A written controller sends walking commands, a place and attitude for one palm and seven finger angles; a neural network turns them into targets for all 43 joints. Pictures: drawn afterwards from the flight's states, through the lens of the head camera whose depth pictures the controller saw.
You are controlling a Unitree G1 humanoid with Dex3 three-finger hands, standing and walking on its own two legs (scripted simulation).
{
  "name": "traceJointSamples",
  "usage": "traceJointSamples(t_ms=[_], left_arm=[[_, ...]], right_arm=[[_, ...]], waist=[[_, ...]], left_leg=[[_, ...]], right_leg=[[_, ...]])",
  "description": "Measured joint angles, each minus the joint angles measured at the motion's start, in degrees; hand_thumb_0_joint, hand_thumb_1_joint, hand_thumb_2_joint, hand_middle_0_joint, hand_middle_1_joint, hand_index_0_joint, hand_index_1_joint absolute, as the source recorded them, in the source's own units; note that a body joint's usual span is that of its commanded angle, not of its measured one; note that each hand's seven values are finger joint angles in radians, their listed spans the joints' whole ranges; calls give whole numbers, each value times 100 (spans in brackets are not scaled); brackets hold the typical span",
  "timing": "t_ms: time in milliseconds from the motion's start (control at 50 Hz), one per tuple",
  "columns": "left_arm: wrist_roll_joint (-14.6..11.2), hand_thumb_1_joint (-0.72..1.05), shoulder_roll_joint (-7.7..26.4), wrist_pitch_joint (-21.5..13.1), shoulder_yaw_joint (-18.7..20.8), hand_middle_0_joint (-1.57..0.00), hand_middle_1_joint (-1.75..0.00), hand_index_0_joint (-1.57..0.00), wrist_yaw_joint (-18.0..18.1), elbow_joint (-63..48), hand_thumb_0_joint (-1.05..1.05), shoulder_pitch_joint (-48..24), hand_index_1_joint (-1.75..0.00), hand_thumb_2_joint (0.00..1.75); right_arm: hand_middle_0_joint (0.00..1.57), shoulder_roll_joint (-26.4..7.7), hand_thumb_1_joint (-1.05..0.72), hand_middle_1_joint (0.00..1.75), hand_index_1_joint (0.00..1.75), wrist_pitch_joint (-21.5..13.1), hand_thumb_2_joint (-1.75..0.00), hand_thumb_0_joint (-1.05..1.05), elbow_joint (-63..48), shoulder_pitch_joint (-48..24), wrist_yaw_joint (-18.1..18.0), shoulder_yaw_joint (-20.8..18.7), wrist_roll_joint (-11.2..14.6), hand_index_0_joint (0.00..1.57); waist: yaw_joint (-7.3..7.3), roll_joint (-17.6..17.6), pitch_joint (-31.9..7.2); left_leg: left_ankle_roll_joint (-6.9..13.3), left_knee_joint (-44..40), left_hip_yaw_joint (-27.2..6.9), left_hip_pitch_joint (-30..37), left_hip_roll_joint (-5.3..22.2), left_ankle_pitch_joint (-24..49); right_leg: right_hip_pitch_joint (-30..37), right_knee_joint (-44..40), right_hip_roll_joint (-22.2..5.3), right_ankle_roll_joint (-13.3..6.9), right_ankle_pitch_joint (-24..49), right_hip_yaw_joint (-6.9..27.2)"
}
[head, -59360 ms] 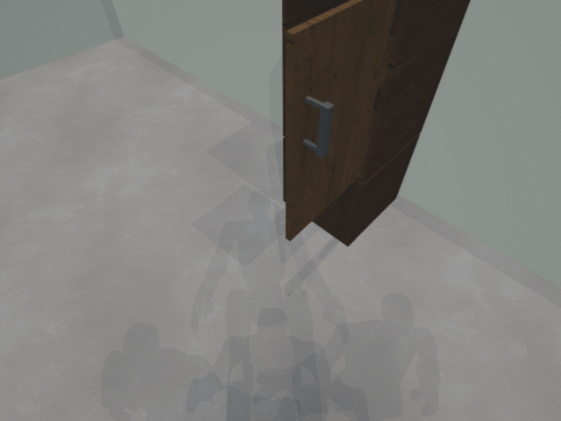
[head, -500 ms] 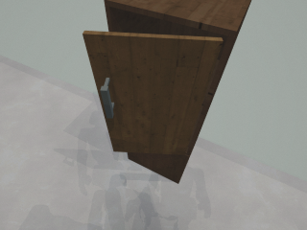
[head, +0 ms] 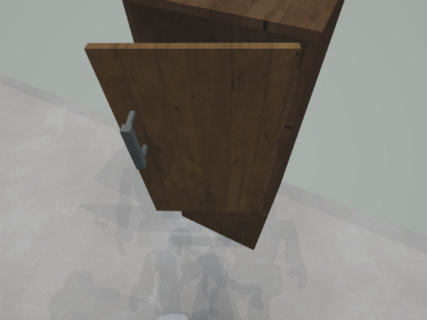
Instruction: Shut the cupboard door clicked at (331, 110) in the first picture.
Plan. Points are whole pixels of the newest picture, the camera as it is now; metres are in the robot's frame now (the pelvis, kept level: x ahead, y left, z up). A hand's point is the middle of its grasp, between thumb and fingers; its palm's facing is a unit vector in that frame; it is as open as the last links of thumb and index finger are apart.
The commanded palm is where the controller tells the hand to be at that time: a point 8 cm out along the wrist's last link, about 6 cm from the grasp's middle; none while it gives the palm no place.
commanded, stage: come to a stop and stand still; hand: left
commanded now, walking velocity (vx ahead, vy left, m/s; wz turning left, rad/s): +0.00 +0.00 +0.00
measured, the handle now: (136, 141) +0.45 +0.20 +0.06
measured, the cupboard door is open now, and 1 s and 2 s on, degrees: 25 25 25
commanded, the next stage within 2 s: look again from close up in 0.80 s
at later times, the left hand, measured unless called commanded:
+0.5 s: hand out of the picture +0.03 +0.25 -0.15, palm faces -0.02 -0.95 -0.31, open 7.4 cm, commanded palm none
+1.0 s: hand out of the picture -0.05 +0.27 -0.16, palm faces -0.04 -0.96 -0.29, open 7.4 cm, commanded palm none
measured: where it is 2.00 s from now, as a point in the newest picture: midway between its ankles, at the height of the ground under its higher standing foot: outside the picture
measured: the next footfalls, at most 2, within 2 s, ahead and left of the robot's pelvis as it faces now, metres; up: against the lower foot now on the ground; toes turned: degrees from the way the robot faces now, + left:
left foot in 0.12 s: +0.02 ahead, +0.14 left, +0.00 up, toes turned +1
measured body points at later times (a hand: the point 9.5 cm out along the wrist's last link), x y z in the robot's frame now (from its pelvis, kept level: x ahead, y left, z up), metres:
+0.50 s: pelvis -0.05 +0.04 +0.00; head -0.06 +0.02 +0.45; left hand +0.03 +0.30 -0.13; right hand +0.01 -0.21 -0.15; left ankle -0.02 +0.14 -0.73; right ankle -0.05 -0.08 -0.73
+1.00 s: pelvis -0.07 +0.04 +0.01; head -0.07 +0.04 +0.46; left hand -0.05 +0.32 -0.14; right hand -0.04 -0.24 -0.14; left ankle -0.02 +0.14 -0.73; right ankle -0.05 -0.08 -0.73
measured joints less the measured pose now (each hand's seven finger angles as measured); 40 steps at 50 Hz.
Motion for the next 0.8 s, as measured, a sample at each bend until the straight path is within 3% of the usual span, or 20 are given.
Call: traceJointSamples(t_ms=[60,100,120,140,200,380,800], left_arm=[[-10,91,-11,-3,-43,-19,-30,-20,-27,60,0,-9,-30,90],[-42,91,-28,-14,-65,-19,-30,-20,-38,115,0,-22,-30,90],[-68,91,-51,-16,-77,-20,-30,-20,-43,144,0,-24,-30,90],[-94,91,-75,-8,-90,-20,-30,-20,-45,181,0,-46,-30,90],[-71,91,-54,-42,-147,-20,-30,-20,-91,-7,0,-20,-30,90],[-50,91,96,-29,-117,-20,-30,-20,-112,-376,0,105,-30,90],[-40,91,438,-48,-197,-20,-30,-20,-220,147,0,208,-30,90]], right_arm=[[20,1,-91,30,30,-31,-90,1,67,62,26,36,13,19],[20,23,-91,30,30,-95,-90,1,120,136,34,80,13,19],[20,21,-91,30,30,-142,-90,1,146,191,36,107,8,19],[20,29,-91,30,30,-192,-90,1,197,240,29,128,-3,19],[20,84,-90,30,30,-326,-90,1,-3,471,59,119,-83,20],[20,25,-90,30,30,-437,-90,1,-454,642,33,67,-103,20],[21,-459,-90,30,30,-449,-90,1,180,627,187,108,-72,20]], waist=[[-48,-68,-5],[-72,-99,-27],[-81,-67,-50],[-92,-46,-64],[-83,-143,-71],[-150,50,-344],[-94,37,-360]], left_leg=[[-46,-327,5,216,20,144],[-52,-1100,25,529,66,695],[-24,-1539,-1,713,124,1305],[-2,-1751,-23,837,155,1345],[72,-1710,4,815,69,1138],[231,-1544,201,644,-7,1210],[367,-2378,222,665,-133,1989]], right_leg=[[67,-105,-12,19,78,23],[71,-74,0,52,74,17],[62,-22,43,76,47,-6],[68,19,75,102,19,-34],[28,82,-11,102,56,-2],[-238,327,-109,266,140,195],[-259,-400,-199,373,870,204]])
